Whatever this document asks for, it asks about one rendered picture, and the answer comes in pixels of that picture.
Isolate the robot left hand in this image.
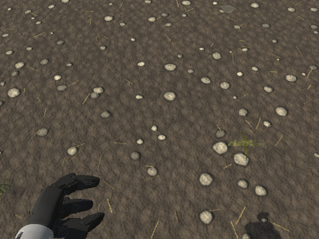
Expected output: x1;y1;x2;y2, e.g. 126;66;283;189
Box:
27;172;105;239

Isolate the robot left forearm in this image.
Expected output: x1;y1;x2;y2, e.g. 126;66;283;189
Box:
15;224;54;239

